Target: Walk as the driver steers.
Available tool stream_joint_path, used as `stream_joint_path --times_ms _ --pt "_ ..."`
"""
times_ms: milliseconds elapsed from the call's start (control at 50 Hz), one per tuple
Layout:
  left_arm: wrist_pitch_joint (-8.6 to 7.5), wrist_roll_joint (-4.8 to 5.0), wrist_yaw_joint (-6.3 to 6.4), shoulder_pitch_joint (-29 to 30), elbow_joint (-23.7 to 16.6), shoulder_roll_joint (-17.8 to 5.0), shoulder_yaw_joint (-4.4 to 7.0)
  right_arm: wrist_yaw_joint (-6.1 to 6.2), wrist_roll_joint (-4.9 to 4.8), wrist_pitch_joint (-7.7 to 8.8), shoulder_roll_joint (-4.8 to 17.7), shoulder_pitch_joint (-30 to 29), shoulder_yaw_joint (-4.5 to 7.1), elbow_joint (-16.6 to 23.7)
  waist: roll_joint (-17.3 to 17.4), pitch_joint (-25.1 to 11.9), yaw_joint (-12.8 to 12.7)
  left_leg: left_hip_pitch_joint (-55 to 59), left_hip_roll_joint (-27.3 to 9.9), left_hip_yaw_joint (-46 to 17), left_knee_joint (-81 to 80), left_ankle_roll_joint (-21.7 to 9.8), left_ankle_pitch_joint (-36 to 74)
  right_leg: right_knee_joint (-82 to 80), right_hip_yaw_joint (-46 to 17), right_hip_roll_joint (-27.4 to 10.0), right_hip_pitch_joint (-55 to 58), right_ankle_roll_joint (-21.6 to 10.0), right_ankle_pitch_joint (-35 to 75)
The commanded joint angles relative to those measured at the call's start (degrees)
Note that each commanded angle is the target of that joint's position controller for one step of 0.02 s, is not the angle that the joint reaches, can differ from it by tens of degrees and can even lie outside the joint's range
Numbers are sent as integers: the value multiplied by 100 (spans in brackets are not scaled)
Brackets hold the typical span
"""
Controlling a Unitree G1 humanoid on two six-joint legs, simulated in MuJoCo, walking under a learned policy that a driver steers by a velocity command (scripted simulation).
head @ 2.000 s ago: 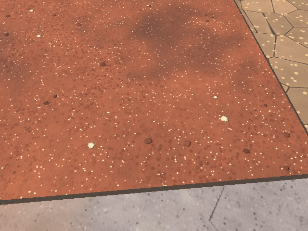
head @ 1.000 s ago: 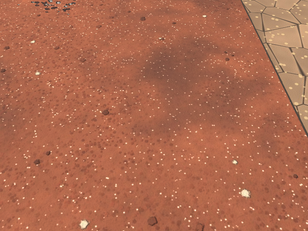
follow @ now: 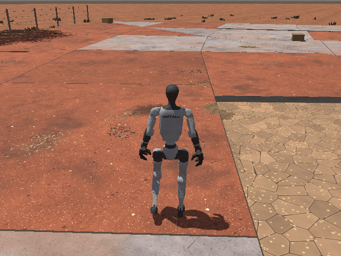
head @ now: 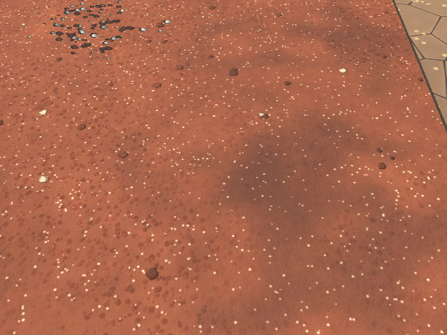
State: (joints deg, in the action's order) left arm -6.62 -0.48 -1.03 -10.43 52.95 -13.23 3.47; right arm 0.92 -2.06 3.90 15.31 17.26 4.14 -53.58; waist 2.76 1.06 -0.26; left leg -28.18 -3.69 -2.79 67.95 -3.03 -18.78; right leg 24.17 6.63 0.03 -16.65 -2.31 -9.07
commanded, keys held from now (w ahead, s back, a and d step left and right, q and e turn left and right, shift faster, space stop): w+q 0.48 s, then w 0.52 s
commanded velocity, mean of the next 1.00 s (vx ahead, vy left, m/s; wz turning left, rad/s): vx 0.50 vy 0.00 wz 0.38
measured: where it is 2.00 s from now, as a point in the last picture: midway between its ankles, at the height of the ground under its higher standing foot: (180, 256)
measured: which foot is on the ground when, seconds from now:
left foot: up 0.00-0.38, down 0.40-0.96, up 0.98-1.00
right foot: down 0.00-0.38, up 0.40-0.92, down 0.94-1.00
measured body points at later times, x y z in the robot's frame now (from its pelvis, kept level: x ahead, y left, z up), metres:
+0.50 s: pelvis +0.25 +0.08 -0.01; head +0.29 +0.10 +0.43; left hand +0.25 +0.37 -0.15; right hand +0.46 -0.14 -0.12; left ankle +0.30 +0.17 -0.74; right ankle +0.16 -0.10 -0.63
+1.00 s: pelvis +0.55 +0.13 -0.02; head +0.58 +0.14 +0.43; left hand +0.63 +0.44 -0.11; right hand +0.66 -0.12 -0.15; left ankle +0.33 +0.18 -0.68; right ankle +0.68 +0.08 -0.74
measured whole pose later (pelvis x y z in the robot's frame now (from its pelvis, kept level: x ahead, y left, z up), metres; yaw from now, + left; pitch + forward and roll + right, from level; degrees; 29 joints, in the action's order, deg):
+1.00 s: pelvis +0.55 +0.13 -0.02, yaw +23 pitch +3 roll +0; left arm -7.0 0.2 -2.4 -2.9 46.2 -14.8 3.0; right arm 0.5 -0.9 3.5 15.4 21.7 3.8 -51.0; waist 0.9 1.3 2.3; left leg -9.2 3.0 -5.8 53.2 -2.5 -27.4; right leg 31.8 3.1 1.3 -27.4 -3.7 -7.6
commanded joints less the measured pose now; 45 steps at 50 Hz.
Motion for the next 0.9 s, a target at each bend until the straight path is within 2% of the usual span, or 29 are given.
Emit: stream_joint_path --times_ms 20,80,140,180,240,280,300,340,360,380,400,420,440,460,480,500,520,560,620,680,740,800,840,880,900 --pt "-98 -23 43 -30 -126 -560 127 7 -6 -127 98 267 102 350 -801 -137 111 -761 -519 -326 -33 -33 476 -1607 -1217 -1596 637 -787 497" --pt "-86 -47 131 -181 -39 -737 191 -5 58 -201 138 -147 138 567 -598 56 83 -1265 -517 -425 -577 58 1131 -1728 -725 -1620 769 -822 878" --pt "-34 -49 199 -284 -13 -842 216 -98 72 -166 111 -576 123 730 -566 152 -10 -1352 -457 -268 -1477 102 1854 -1761 -228 -1536 986 -728 1054" --pt "3 -20 231 -406 -4 -920 233 -177 92 -147 62 -1013 82 882 -510 268 -162 -1307 -421 -1 -2023 91 2118 -1771 39 -1540 1128 -683 1083" --pt "93 39 251 -713 68 -1023 270 -289 88 -143 12 -1598 25 1155 -456 468 -380 -1447 -367 290 -2586 20 2012 -1644 284 -1677 1635 -649 1180" --pt "171 94 243 -823 101 -1092 300 -360 72 -153 35 -1818 15 1328 -507 531 -413 -1464 -300 458 -2825 -73 1645 -1427 408 -1781 2008 -592 1448" --pt "208 122 239 -810 98 -1142 319 -392 67 -160 74 -1848 27 1401 -558 511 -368 -1348 -223 570 -2916 -145 1387 -1247 484 -1819 2141 -545 1838" --pt "270 169 252 -645 31 -1315 365 -426 70 -182 262 -1598 117 1467 -769 204 -100 -624 138 915 -2981 -349 826 -533 668 -1823 2254 -423 3711" --pt "315 192 262 -553 0 -1393 384 -426 55 -191 431 -1129 214 1393 -849 -98 200 40 397 1078 -3033 -486 614 211 757 -1772 2217 -353 4608" --pt "354 224 264 -414 -44 -1405 374 -395 37 -187 705 -253 380 1176 -751 -546 704 1272 698 1160 -3469 -689 955 1387 904 -1565 1864 -191 4797" --pt "325 134 272 -436 -149 -1273 319 -270 40 -226 1232 713 613 923 -225 -1061 1086 3051 317 224 -3710 -990 1000 3133 905 -1318 487 111 3263" --pt "154 -87 180 -923 -486 -294 33 -224 14 -177 1890 556 684 932 1317 -1409 311 4833 -1169 -2979 -4206 -1990 371 5150 376 -163 -2165 442 -2163" --pt "-133 177 97 -377 -635 -674 63 -253 116 -90 1490 833 540 1105 741 -2174 665 5166 -1622 -4529 -5184 -2265 -235 5823 -1009 67 -2837 343 -2508" --pt "-257 386 60 217 -799 -925 133 -275 172 -10 1102 653 429 1049 397 -1394 738 4780 -1467 -3697 -5243 -1909 330 5749 -1092 -209 -3367 164 -1950" --pt "-306 307 87 245 -776 -873 111 -269 127 30 882 269 361 1119 3 -1007 489 3964 -1221 -2916 -5164 -1677 850 5257 -1117 -476 -3140 59 -1424" --pt "-271 169 126 117 -638 -907 155 -261 122 32 623 -233 273 1223 -233 -721 210 3085 -1001 -2218 -5188 -1478 1459 4756 -1094 -705 -2645 80 -1108" --pt "-177 134 119 -74 -575 -962 203 -237 185 45 461 -500 203 1326 -136 -640 3 2506 -874 -1850 -5302 -1399 1910 4442 -1129 -861 -2172 110 -906" --pt "-2 79 106 -179 -551 -839 209 -200 189 82 500 -505 185 1310 -171 -527 -124 1969 -747 -1481 -5511 -1384 2429 4002 -1018 -883 -1821 235 -714" --pt "96 -10 138 320 -722 -648 146 -98 167 130 710 -141 221 1141 -137 -243 -4 1795 -620 -1010 -5729 -1333 2888 3049 -896 -818 -2088 421 109" --pt "81 23 95 835 -845 -570 104 -46 148 119 711 92 202 1016 20 -111 209 1896 -391 -635 -5756 -1048 2661 1856 -823 -647 -2049 396 1246" --pt "47 83 24 1338 -972 -510 51 -41 135 126 736 340 192 860 132 102 432 2022 -428 -613 -5826 -924 2005 1046 -732 -478 -1916 307 1852" --pt "1 108 -60 1695 -1127 -572 35 -37 128 99 735 591 189 679 141 273 560 2657 -696 -775 -5607 -934 2059 686 -758 -415 -2232 174 1618" --pt "-49 109 -134 1800 -1221 -617 29 -5 126 43 772 692 204 590 160 300 542 3125 -900 -875 -5363 -895 2442 512 -749 -367 -2394 37 1196" --pt "-79 114 -178 1555 -1193 -715 55 24 126 -10 842 618 224 568 275 169 364 3330 -964 -870 -5072 -771 3209 385 -655 -244 -1975 -117 764" --pt "-88 109 -172 1229 -1119 -831 105 28 131 -29 909 514 236 590 365 -50 172 3330 -894 -797 -4725 -700 4182 369 -506 -66 -1410 -219 560"
Velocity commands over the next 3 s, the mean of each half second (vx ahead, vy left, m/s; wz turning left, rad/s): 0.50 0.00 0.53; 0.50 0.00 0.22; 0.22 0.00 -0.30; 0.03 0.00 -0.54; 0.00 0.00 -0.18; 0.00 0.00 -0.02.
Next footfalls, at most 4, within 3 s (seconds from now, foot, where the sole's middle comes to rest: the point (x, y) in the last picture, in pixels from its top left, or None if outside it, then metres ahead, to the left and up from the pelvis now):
0.40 left None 0.34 0.18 -0.78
0.94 right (214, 263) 0.71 0.10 -0.78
1.40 left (139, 238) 0.81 0.35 -0.78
1.82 right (218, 248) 0.77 0.08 -0.78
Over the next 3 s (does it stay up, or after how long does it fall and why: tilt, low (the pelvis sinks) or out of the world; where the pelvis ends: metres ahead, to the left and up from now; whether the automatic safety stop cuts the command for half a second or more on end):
stays up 0.75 0.21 0.00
